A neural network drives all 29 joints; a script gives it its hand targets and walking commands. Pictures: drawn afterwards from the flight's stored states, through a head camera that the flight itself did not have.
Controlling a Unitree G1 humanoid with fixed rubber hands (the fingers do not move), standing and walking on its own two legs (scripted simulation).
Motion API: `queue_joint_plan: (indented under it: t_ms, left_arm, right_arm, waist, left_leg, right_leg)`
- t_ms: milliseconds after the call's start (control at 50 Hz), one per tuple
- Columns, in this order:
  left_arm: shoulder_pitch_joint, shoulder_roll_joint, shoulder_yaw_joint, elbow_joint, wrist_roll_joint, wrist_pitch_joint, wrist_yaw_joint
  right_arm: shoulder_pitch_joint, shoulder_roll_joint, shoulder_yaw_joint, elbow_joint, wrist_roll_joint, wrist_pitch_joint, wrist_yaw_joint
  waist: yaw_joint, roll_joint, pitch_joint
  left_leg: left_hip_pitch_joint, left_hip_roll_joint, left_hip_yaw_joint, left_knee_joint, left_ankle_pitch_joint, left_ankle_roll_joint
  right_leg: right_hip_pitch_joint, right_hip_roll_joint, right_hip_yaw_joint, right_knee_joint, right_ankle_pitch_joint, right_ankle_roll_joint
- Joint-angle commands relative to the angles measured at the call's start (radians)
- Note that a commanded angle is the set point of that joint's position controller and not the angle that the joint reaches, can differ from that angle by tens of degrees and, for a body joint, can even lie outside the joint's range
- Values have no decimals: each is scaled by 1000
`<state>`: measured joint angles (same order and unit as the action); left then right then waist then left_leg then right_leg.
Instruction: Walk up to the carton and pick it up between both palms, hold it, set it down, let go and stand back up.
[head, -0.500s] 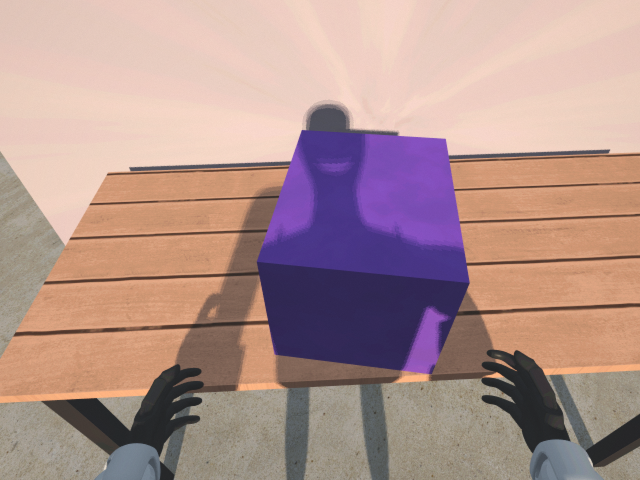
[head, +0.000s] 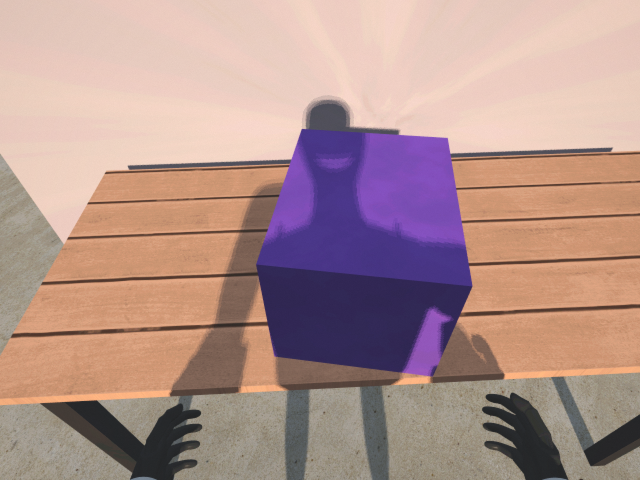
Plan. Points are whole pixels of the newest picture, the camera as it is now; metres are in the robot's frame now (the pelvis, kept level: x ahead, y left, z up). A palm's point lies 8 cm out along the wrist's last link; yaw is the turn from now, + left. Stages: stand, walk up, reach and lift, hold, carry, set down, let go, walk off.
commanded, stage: set down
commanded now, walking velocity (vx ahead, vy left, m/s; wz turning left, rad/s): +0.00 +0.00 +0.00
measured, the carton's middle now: (363, 244) +0.47 -0.03 +0.03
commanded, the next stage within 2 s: let go in 0.50 s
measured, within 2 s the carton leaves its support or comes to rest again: neither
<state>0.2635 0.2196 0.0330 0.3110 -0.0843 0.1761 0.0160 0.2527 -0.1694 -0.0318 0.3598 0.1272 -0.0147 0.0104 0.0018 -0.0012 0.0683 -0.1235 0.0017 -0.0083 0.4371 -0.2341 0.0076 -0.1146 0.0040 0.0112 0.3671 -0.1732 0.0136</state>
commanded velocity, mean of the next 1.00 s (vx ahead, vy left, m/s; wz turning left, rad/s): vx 0.00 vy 0.00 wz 0.00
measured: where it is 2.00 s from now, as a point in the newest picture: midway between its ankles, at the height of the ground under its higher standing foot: outside the picture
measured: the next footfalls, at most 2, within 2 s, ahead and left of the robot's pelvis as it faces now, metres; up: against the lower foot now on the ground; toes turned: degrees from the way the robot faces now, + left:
none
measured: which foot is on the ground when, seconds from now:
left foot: down 0.00-1.00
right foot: down 0.00-1.00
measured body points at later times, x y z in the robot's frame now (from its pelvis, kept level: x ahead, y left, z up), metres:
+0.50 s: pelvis +0.02 +0.00 +0.00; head +0.03 +0.01 +0.45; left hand +0.18 +0.24 -0.08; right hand +0.18 -0.23 -0.07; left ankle +0.01 +0.11 -0.74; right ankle +0.02 -0.13 -0.74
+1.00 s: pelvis +0.02 +0.00 +0.00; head +0.03 +0.01 +0.45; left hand +0.18 +0.24 -0.08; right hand +0.17 -0.23 -0.08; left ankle +0.01 +0.11 -0.74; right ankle +0.02 -0.13 -0.74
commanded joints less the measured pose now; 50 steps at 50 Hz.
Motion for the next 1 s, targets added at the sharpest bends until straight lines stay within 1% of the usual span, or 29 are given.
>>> queue_joint_plan:
  t_ms: [0,60,100,120,140,160,200,240,260,280,320,340,380,400,460,500,540,600,620,660,720,780,860,880,900,920,940,960,980]
  left_arm:
    - [-108,59,-68,-43,42,-55,16]
    - [-120,58,-62,-64,48,-64,20]
    - [-111,55,-61,-2,52,-55,10]
    - [-104,54,-50,-20,53,-59,12]
    - [-97,54,-50,-33,48,-65,10]
    - [-117,59,-47,22,57,-55,6]
    - [-92,55,-42,13,66,-59,4]
    - [-100,68,-22,5,64,-68,3]
    - [-102,72,-27,-12,59,-73,8]
    - [-93,63,-30,44,72,-67,1]
    - [-94,80,-25,-2,57,-83,1]
    - [-92,61,-30,35,66,-74,-2]
    - [-98,65,-16,17,75,-81,3]
    - [-79,51,-17,62,80,-67,-3]
    - [-91,60,-21,1,61,-74,-4]
    - [-94,61,-15,50,75,-76,-2]
    - [-89,57,-27,49,72,-77,-1]
    - [-96,66,-7,8,79,-82,7]
    - [-98,52,-16,59,83,-77,4]
    - [-101,59,-14,59,87,-75,3]
    - [-110,70,-12,53,78,-77,2]
    - [-99,72,-3,50,89,-82,4]
    - [-111,81,-17,64,85,-85,2]
    - [-108,74,-13,77,98,-86,3]
    - [-105,68,-10,67,96,-87,3]
    - [-123,74,-8,62,94,-88,2]
    - [-98,267,82,138,138,-137,5]
    - [-91,274,83,140,130,-160,2]
    - [-55,257,74,169,131,-169,0]
  right_arm:
    - [-121,-122,-74,69,-147,-73,24]
    - [-119,-117,-74,85,-140,-99,26]
    - [-113,-120,-76,139,-150,-107,22]
    - [-110,-123,-72,118,-143,-119,24]
    - [-100,-130,-74,117,-135,-124,22]
    - [-113,-115,-70,185,-145,-121,22]
    - [-97,-118,-68,184,-152,-136,23]
    - [-121,-117,-70,160,-151,-153,20]
    - [-118,-120,-72,159,-148,-162,21]
    - [-115,-125,-72,209,-159,-156,21]
    - [-113,-110,-57,161,-144,-174,19]
    - [-98,-115,-59,214,-152,-173,20]
    - [-107,-116,-59,217,-152,-184,23]
    - [-100,-124,-61,277,-161,-177,25]
    - [-115,-116,-62,232,-148,-199,21]
    - [-128,-119,-69,267,-163,-208,26]
    - [-129,-126,-67,279,-151,-213,28]
    - [-128,-121,-63,266,-160,-222,31]
    - [-128,-135,-56,271,-158,-220,28]
    - [-120,-138,-55,289,-157,-216,29]
    - [-142,-139,-69,280,-163,-215,27]
    - [-123,-150,-61,280,-167,-213,27]
    - [-127,-158,-76,283,-182,-207,24]
    - [-132,-164,-69,288,-176,-208,23]
    - [-123,-166,-75,282,-176,-208,27]
    - [-135,-169,-74,278,-177,-205,26]
    - [-15,-387,-96,268,-199,-126,-11]
    - [-61,-365,-90,252,-195,-89,-25]
    - [-69,-360,-87,235,-194,-75,-25]
  waist:
    - [-12,64,-32]
    - [-5,64,-43]
    - [-26,50,-26]
    - [-6,60,-39]
    - [-19,48,-58]
    - [-20,56,-34]
    - [-10,57,-35]
    - [-5,38,-44]
    - [-14,64,-70]
    - [-16,50,-30]
    - [-12,28,-57]
    - [-22,45,-39]
    - [-17,63,-54]
    - [-12,56,-29]
    - [-16,50,-55]
    - [-5,48,-62]
    - [-15,48,-69]
    - [1,60,-76]
    - [-10,53,-70]
    - [0,68,-52]
    - [-4,50,-57]
    - [4,73,-61]
    - [-4,32,-58]
    - [-1,65,-53]
    - [0,66,-63]
    - [-2,66,-64]
    - [10,61,-149]
    - [24,4,-97]
    - [28,0,-95]
  left_leg:
    - [-93,43,6,-170,-37,-49]
    - [-53,28,22,-158,16,-58]
    - [-32,30,24,-150,26,-55]
    - [-18,31,23,-136,67,-57]
    - [-17,30,26,-133,106,-58]
    - [-11,24,28,-130,73,-60]
    - [14,25,38,-120,122,-68]
    - [-1,17,39,-122,102,-59]
    - [5,23,36,-118,139,-68]
    - [6,16,42,-120,137,-70]
    - [9,21,36,-115,148,-64]
    - [23,16,39,-106,164,-66]
    - [26,24,35,-101,184,-73]
    - [34,18,41,-101,178,-75]
    - [36,25,31,-86,198,-70]
    - [30,18,44,-90,213,-76]
    - [30,18,38,-91,213,-80]
    - [42,27,32,-79,254,-74]
    - [46,16,44,-88,228,-73]
    - [52,25,44,-86,221,-73]
    - [27,20,45,-93,188,-66]
    - [42,24,44,-100,211,-72]
    - [45,29,42,-86,199,-59]
    - [51,25,46,-94,219,-69]
    - [39,30,45,-93,207,-70]
    - [31,24,39,-95,190,-66]
    - [-67,68,-63,-14,289,-19]
    - [-124,69,-55,-32,236,-8]
    - [-121,76,-67,-39,171,8]
  right_leg:
    - [66,61,-42,-28,-29,-61]
    - [49,53,-45,-33,-17,-60]
    - [23,52,-44,-40,-19,-62]
    - [16,52,-40,-40,12,-62]
    - [38,51,-46,-39,38,-59]
    - [17,50,-42,-48,-5,-59]
    - [15,48,-47,-49,25,-58]
    - [23,50,-46,-42,10,-55]
    - [45,57,-48,-28,41,-56]
    - [26,56,-49,-39,24,-56]
    - [39,54,-46,-35,43,-50]
    - [16,49,-46,-41,54,-54]
    - [24,55,-51,-35,58,-55]
    - [6,53,-55,-41,40,-55]
    - [1,47,-44,-36,71,-52]
    - [3,58,-56,-29,57,-54]
    - [21,55,-52,-28,63,-53]
    - [15,41,-52,-27,89,-55]
    - [25,41,-53,-34,76,-58]
    - [12,38,-48,-36,70,-60]
    - [7,39,-52,-31,50,-59]
    - [21,38,-53,-27,61,-62]
    - [7,22,-45,-38,65,-66]
    - [24,26,-56,-30,59,-68]
    - [29,23,-56,-31,55,-69]
    - [29,24,-52,-27,44,-69]
    - [32,-84,22,80,123,-34]
    - [23,-72,34,74,89,-19]
    - [5,-80,38,70,58,-24]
